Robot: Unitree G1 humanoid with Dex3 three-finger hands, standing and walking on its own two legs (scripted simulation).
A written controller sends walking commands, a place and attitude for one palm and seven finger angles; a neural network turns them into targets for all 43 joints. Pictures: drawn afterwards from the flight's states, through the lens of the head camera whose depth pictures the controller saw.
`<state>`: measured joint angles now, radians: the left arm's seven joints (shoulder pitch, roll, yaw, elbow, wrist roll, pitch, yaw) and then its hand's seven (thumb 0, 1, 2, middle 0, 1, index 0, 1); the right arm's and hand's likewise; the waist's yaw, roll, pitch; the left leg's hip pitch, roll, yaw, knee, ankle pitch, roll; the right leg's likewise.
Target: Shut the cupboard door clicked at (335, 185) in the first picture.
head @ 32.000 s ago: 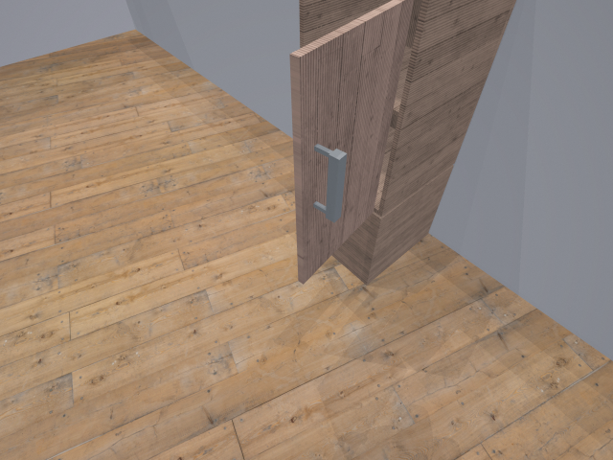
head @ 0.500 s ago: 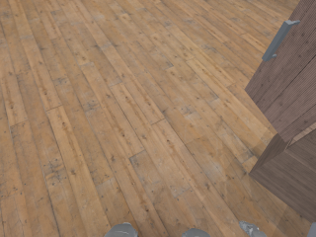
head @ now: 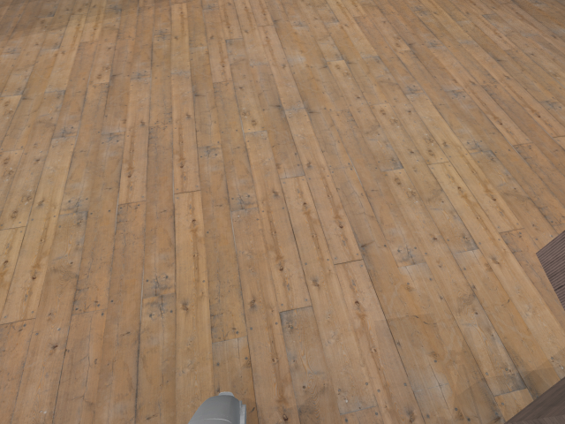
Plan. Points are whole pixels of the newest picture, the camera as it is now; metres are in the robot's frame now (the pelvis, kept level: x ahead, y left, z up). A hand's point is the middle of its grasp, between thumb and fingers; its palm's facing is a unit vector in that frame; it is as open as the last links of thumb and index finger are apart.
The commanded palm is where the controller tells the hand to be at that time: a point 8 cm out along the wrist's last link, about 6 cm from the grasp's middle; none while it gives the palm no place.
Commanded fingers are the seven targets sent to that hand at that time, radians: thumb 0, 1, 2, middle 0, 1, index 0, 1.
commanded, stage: walk to a spot facing it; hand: left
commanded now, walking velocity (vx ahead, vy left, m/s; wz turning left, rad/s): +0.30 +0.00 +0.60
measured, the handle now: out of the picture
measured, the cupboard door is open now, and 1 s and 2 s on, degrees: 63 63 63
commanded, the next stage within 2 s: turn to face it in 0.90 s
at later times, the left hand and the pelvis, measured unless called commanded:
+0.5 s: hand (152, 311) +0.31 +0.26 -0.15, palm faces +0.17 -0.96 -0.21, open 7.4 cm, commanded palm none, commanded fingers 0.00 0.90 0.90 -0.20 -0.30 -0.20 -0.30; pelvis +0.20 +0.04 +0.00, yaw +12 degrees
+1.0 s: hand (165, 315) +0.31 +0.24 -0.18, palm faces +0.52 -0.82 -0.23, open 7.3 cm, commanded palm none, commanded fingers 0.00 0.90 0.90 -0.20 -0.30 -0.20 -0.30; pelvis +0.37 +0.04 -0.01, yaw +31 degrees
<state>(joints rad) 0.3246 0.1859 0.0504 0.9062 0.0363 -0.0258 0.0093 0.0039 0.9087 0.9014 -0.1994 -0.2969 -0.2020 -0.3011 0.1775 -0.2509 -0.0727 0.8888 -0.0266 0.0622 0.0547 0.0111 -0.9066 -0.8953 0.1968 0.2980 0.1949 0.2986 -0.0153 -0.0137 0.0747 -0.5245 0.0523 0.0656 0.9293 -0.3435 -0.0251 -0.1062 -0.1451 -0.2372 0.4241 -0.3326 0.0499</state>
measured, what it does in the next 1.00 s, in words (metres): walks ahead, turning left: left foot, then right foot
